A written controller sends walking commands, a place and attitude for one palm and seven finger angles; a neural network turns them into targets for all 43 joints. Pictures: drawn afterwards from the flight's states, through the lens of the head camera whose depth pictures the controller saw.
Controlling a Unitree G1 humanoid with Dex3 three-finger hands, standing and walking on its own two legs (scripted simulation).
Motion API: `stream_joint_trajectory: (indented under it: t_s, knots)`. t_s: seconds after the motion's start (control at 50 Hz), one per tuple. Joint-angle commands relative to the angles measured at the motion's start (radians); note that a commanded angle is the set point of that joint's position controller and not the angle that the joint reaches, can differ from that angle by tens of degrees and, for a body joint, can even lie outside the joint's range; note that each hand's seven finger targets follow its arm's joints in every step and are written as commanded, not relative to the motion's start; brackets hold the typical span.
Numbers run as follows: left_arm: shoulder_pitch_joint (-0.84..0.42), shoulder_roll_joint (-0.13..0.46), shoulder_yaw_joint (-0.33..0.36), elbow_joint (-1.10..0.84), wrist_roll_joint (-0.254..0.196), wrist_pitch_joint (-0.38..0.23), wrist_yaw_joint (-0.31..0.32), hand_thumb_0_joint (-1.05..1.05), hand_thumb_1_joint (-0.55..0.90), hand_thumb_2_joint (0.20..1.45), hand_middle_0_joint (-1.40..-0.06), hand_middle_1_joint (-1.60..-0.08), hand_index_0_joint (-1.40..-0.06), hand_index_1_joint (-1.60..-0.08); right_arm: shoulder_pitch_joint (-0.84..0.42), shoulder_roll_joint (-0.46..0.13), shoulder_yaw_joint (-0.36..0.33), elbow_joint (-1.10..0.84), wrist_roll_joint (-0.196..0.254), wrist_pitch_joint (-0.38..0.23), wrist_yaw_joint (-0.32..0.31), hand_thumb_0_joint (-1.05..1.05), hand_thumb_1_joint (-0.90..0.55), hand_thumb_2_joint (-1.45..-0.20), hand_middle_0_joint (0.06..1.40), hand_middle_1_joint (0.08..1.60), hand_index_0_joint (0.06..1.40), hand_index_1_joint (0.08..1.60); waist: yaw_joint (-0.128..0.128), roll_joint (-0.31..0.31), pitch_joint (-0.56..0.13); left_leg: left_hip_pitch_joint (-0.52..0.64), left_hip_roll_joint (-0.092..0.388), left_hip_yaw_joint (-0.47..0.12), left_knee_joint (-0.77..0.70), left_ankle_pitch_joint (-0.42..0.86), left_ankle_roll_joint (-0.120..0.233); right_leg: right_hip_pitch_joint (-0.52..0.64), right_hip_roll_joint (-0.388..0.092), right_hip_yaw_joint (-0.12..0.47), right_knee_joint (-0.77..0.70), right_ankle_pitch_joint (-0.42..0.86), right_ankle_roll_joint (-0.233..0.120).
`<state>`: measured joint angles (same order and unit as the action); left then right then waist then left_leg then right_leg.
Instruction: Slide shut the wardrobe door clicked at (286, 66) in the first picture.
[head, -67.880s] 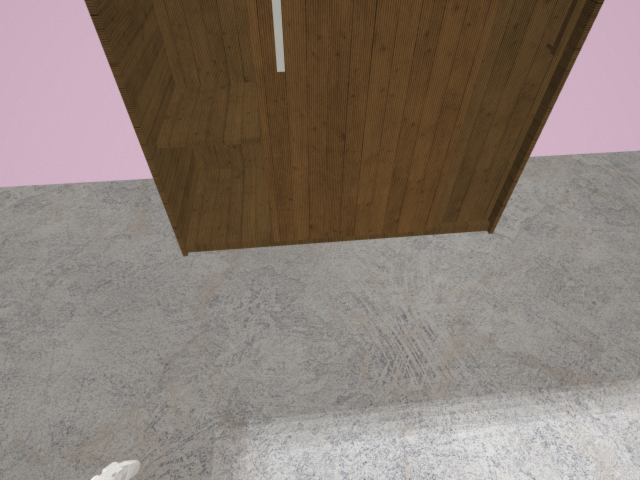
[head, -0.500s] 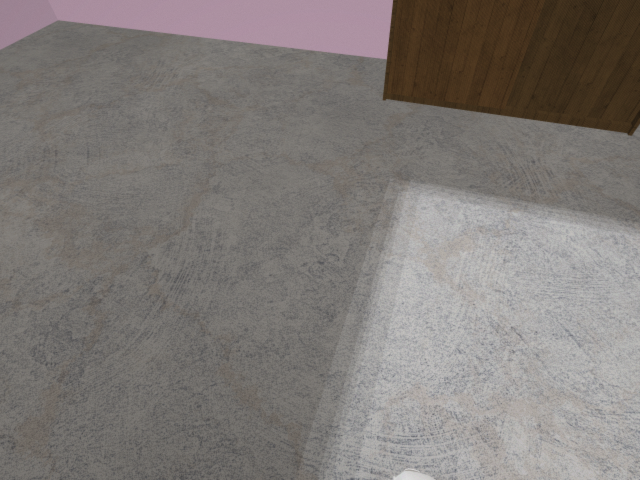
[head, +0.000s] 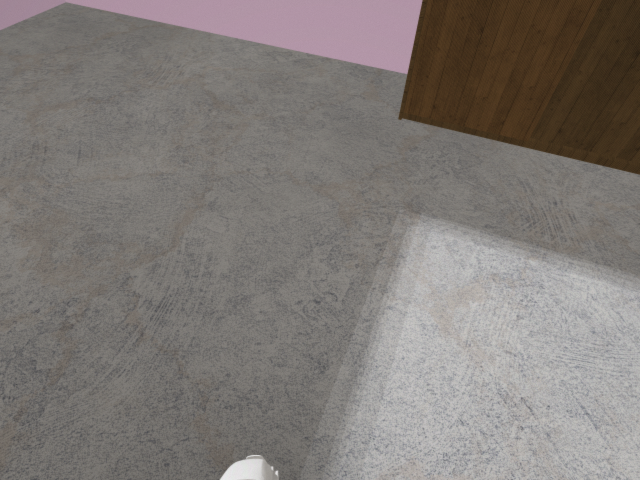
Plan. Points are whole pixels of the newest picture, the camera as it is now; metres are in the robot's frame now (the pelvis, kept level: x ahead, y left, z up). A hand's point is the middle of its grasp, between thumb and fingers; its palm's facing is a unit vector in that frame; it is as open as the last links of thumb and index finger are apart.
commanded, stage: walk to a spot facing it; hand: right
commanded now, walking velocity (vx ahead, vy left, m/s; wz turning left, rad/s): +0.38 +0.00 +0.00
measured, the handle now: out of the picture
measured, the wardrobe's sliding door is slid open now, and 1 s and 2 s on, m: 0.00 0.00 0.00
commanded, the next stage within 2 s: none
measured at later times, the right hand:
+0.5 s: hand out of the picture +0.15 -0.17 -0.20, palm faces +0.10 +0.99 -0.09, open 7.3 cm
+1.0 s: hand (416, 284) +0.51 -0.15 -0.17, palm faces +0.01 +0.98 -0.21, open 7.3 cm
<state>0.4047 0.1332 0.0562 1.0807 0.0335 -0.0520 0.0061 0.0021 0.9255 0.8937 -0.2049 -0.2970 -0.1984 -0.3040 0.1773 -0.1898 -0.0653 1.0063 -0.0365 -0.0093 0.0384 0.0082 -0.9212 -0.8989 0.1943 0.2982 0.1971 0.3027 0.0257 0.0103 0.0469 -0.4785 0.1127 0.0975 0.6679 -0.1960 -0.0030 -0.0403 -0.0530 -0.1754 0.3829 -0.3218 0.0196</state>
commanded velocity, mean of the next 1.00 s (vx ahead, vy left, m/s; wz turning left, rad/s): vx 0.38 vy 0.00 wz -0.01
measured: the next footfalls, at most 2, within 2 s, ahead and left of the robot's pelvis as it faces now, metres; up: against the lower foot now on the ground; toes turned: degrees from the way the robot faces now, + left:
left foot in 0.06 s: +0.16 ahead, +0.13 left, +0.00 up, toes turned +8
right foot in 0.44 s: +0.30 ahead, -0.12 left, +0.00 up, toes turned -11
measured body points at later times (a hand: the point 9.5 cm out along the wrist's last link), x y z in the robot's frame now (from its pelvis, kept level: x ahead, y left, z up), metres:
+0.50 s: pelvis +0.21 -0.01 -0.01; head +0.21 -0.05 +0.44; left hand +0.30 +0.22 -0.14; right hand +0.15 -0.23 -0.19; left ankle +0.13 +0.12 -0.71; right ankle +0.26 -0.11 -0.74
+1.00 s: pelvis +0.41 +0.03 -0.01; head +0.44 +0.05 +0.44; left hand +0.34 +0.24 -0.18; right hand +0.50 -0.20 -0.15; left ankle +0.47 +0.12 -0.74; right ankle +0.30 -0.10 -0.66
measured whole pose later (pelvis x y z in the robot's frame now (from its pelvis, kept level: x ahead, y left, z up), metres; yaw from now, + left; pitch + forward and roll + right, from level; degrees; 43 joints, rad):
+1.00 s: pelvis +0.41 +0.03 -0.01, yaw -1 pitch -1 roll -1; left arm 0.41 0.13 0.05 1.14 0.02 -0.02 -0.01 0.01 0.91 0.89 -0.21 -0.30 -0.20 -0.30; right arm 0.15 -0.16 -0.05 1.00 -0.03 -0.07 0.02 0.00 -0.91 -0.90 0.20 0.30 0.20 0.30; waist 0.03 -0.02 0.08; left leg -0.36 0.06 0.14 0.62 -0.24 0.05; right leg -0.29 -0.07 -0.07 1.08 -0.44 -0.02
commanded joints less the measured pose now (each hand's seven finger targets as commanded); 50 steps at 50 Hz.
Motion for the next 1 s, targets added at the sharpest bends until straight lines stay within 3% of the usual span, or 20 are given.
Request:
stream_joint_trajectory:
  t_s: [0.0,0.02,0.04,0.08,0.14,0.18,0.3,0.38,0.4,0.44,0.46,0.52,0.56,0.68,0.8,0.86,0.88,0.9,0.92,0.98]
  knots:
    - [0.016,0.141,0.022,-0.043,-0.004,-0.012,0.003,0.000,0.900,0.900,-0.200,-0.300,-0.200,-0.300,0.214,-0.098,-0.024,0.022,0.002,-0.045,-0.009,0.000,-0.900,-0.900,0.200,0.300,0.200,0.300,-0.127,0.024,-0.051,0.426,-0.048,0.006,-0.160,0.000,0.034,-0.227,-0.140,0.057,0.176,0.229,-0.093]
    - [0.020,0.089,0.011,-0.055,-0.015,-0.016,-0.006,0.000,0.900,0.900,-0.200,-0.300,-0.200,-0.300,0.360,-0.186,-0.049,0.067,-0.005,-0.058,-0.021,0.000,-0.900,-0.900,0.200,0.300,0.200,0.300,-0.184,0.234,-0.142,0.627,0.164,-0.270,-0.256,-0.127,0.095,-0.417,-0.041,-0.014,0.479,0.034,-0.058]
    - [0.000,0.078,0.001,-0.089,-0.019,-0.012,-0.011,0.000,0.900,0.900,-0.200,-0.300,-0.200,-0.300,0.413,-0.267,-0.056,0.075,0.010,-0.058,-0.030,0.000,-0.900,-0.900,0.200,0.300,0.200,0.300,-0.174,0.405,-0.167,0.662,0.336,-0.593,-0.431,-0.191,0.172,-0.576,0.031,0.047,0.742,-0.268,-0.043]
    - [-0.067,0.093,0.019,-0.081,-0.018,-0.011,-0.014,0.000,0.900,0.900,-0.200,-0.300,-0.200,-0.300,0.264,-0.192,-0.046,0.044,0.016,-0.055,-0.040,0.000,-0.900,-0.900,0.200,0.300,0.200,0.300,-0.127,0.215,-0.056,0.515,0.306,-0.496,-0.463,-0.263,0.175,-0.646,-0.058,0.149,0.900,-0.099,-0.055]
    - [-0.054,0.067,0.012,-0.050,-0.005,0.010,-0.013,0.000,0.900,0.900,-0.200,-0.300,-0.200,-0.300,0.127,-0.085,-0.009,0.006,0.013,-0.059,-0.043,0.000,-0.900,-0.900,0.200,0.300,0.200,0.300,-0.042,0.155,0.015,0.275,0.214,-0.227,-0.502,-0.130,0.121,-0.518,-0.112,0.155,0.791,0.050,-0.029]
    - [-0.039,0.051,0.008,-0.042,-0.004,0.021,-0.015,0.000,0.900,0.900,-0.200,-0.300,-0.200,-0.300,0.126,-0.076,-0.005,0.017,0.008,-0.065,-0.045,0.000,-0.900,-0.900,0.200,0.300,0.200,0.300,-0.022,0.126,0.026,0.234,0.192,-0.150,-0.512,-0.087,0.125,-0.471,-0.108,0.123,0.680,0.056,-0.009]
    - [-0.151,0.033,0.007,-0.100,-0.010,0.005,-0.032,0.000,0.900,0.900,-0.200,-0.300,-0.200,-0.300,0.159,-0.121,-0.013,0.047,0.004,-0.069,-0.038,0.000,-0.900,-0.900,0.200,0.300,0.200,0.300,-0.046,0.078,0.040,0.276,0.186,-0.127,-0.501,-0.142,0.162,-0.406,-0.074,0.066,0.316,0.100,0.002]
    - [-0.079,0.077,0.013,-0.084,-0.008,-0.017,-0.024,0.000,0.900,0.900,-0.200,-0.300,-0.200,-0.300,0.149,-0.117,-0.013,0.052,0.009,-0.055,-0.033,0.000,-0.900,-0.900,0.200,0.300,0.200,0.300,0.004,0.020,0.013,0.223,0.142,-0.091,-0.334,-0.123,0.127,-0.166,-0.017,0.024,0.133,0.134,-0.006]
    - [0.002,0.119,0.024,-0.062,-0.007,-0.020,-0.018,0.000,0.900,0.900,-0.200,-0.300,-0.200,-0.300,0.153,-0.098,-0.007,0.045,0.010,-0.053,-0.030,0.000,-0.900,-0.900,0.200,0.300,0.200,0.300,0.040,-0.064,-0.019,0.138,0.089,-0.057,-0.174,-0.102,0.103,-0.024,-0.034,0.080,0.102,0.077,-0.021]
    - [0.191,0.283,0.063,-0.035,0.007,-0.018,0.004,0.000,0.900,0.900,-0.200,-0.300,-0.200,-0.300,0.124,-0.027,0.005,-0.016,0.016,-0.052,-0.022,0.000,-0.900,-0.900,0.200,0.300,0.200,0.300,0.107,-0.388,-0.074,-0.153,-0.100,0.037,0.369,-0.386,0.029,0.140,-0.397,0.623,-0.168,-0.119,-0.179]
    - [0.153,0.265,0.054,-0.045,0.004,-0.008,0.009,0.000,0.900,0.900,-0.200,-0.300,-0.200,-0.300,0.069,-0.049,0.003,-0.033,0.006,-0.052,-0.027,0.000,-0.900,-0.900,0.200,0.300,0.200,0.300,0.094,-0.245,-0.019,-0.213,-0.056,-0.063,0.506,-0.342,0.048,0.080,-0.415,0.645,-0.182,-0.152,-0.222]
    - [-0.014,0.142,0.022,-0.083,0.000,-0.022,0.012,0.000,0.900,0.900,-0.200,-0.300,-0.200,-0.300,0.074,-0.033,-0.003,0.002,0.000,-0.043,-0.015,0.000,-0.900,-0.900,0.200,0.300,0.200,0.300,0.005,-0.123,0.071,-0.172,0.016,-0.102,0.562,-0.131,0.033,-0.134,-0.314,0.416,-0.211,-0.047,-0.169]
    - [-0.023,0.121,0.014,-0.076,-0.004,-0.036,0.015,0.000,0.900,0.900,-0.200,-0.300,-0.200,-0.300,0.122,-0.006,0.001,0.017,0.001,-0.029,-0.014,0.000,-0.900,-0.900,0.200,0.300,0.200,0.300,-0.026,-0.115,0.032,-0.142,0.011,-0.089,0.527,-0.065,0.014,-0.115,-0.259,0.278,-0.199,0.140,-0.154]
    - [0.023,0.121,0.020,-0.055,-0.006,-0.031,0.014,0.000,0.900,0.900,-0.200,-0.300,-0.200,-0.300,0.020,-0.007,0.000,-0.033,0.004,-0.007,-0.010,0.000,-0.900,-0.900,0.200,0.300,0.200,0.300,-0.021,-0.116,0.061,-0.157,0.027,-0.047,0.262,0.006,-0.015,-0.080,-0.235,0.180,-0.236,0.177,-0.184]
    - [0.061,0.141,0.022,-0.025,0.003,-0.019,0.010,0.000,0.900,0.900,-0.200,-0.300,-0.200,-0.300,-0.067,-0.021,-0.001,-0.066,0.008,-0.026,-0.005,0.000,-0.900,-0.900,0.200,0.300,0.200,0.300,-0.003,-0.107,0.055,0.026,-0.018,0.016,-0.043,0.005,0.008,-0.069,-0.246,0.146,-0.148,0.246,-0.165]
    - [0.039,0.130,0.016,-0.024,-0.006,-0.018,0.007,0.000,0.900,0.900,-0.200,-0.300,-0.200,-0.300,0.204,-0.089,-0.022,0.022,0.002,-0.047,-0.012,0.000,-0.900,-0.900,0.200,0.300,0.200,0.300,-0.130,0.020,-0.071,0.427,-0.050,0.006,-0.163,0.032,0.042,-0.182,-0.140,0.055,0.192,0.328,-0.100]
    - [0.052,0.086,0.009,-0.034,-0.018,-0.022,-0.004,0.000,0.900,0.900,-0.200,-0.300,-0.200,-0.300,0.355,-0.179,-0.047,0.069,-0.004,-0.061,-0.024,0.000,-0.900,-0.900,0.200,0.300,0.200,0.300,-0.184,0.236,-0.180,0.654,0.163,-0.266,-0.239,-0.039,0.105,-0.380,-0.044,-0.006,0.491,0.104,-0.065]
    - [0.045,0.076,0.000,-0.069,-0.024,-0.013,-0.009,0.000,0.900,0.900,-0.200,-0.300,-0.200,-0.300,0.399,-0.260,-0.054,0.076,0.012,-0.060,-0.035,0.000,-0.900,-0.900,0.200,0.300,0.200,0.300,-0.162,0.381,-0.204,0.691,0.340,-0.581,-0.394,-0.079,0.181,-0.549,0.041,0.051,0.761,-0.252,-0.045]
    - [-0.013,0.102,0.011,-0.074,-0.020,-0.008,-0.009,0.000,0.900,0.900,-0.200,-0.300,-0.200,-0.300,0.328,-0.223,-0.050,0.060,0.020,-0.053,-0.044,0.000,-0.900,-0.900,0.200,0.300,0.200,0.300,-0.149,0.227,-0.116,0.624,0.335,-0.547,-0.430,-0.135,0.197,-0.606,-0.007,0.140,0.882,-0.196,-0.058]
    - [-0.059,0.068,0.013,-0.055,-0.010,0.004,-0.009,0.000,0.900,0.900,-0.200,-0.300,-0.200,-0.300,0.131,-0.102,-0.015,0.008,0.019,-0.057,-0.044,0.000,-0.900,-0.900,0.200,0.300,0.200,0.300,-0.058,0.135,0.020,0.299,0.247,-0.307,-0.485,-0.158,0.138,-0.557,-0.103,0.175,0.853,0.022,-0.042]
